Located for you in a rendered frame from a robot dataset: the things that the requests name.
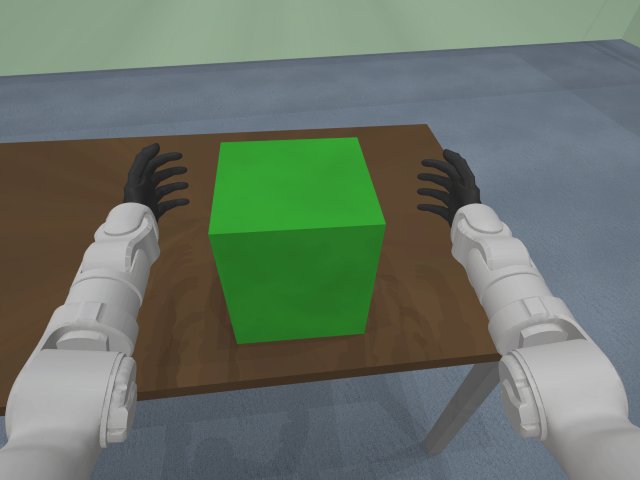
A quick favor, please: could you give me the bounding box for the robot right upper arm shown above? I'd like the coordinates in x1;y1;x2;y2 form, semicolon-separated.
498;339;640;480

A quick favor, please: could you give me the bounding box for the robot left upper arm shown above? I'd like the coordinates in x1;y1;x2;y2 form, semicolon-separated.
0;349;137;480

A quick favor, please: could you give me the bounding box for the table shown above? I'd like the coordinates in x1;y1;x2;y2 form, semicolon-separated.
0;124;502;455

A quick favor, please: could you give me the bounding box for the left robot forearm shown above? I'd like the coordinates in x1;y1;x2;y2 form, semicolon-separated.
5;203;160;441

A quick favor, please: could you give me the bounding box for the carton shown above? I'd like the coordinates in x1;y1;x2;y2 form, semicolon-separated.
208;137;386;344

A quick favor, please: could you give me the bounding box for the right robot hand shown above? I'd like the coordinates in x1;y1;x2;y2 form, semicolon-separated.
417;149;482;228

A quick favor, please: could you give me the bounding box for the right robot forearm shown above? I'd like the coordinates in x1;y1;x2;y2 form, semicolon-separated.
451;204;628;417

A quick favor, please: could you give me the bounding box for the left robot hand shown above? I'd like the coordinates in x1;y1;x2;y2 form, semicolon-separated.
122;143;190;224

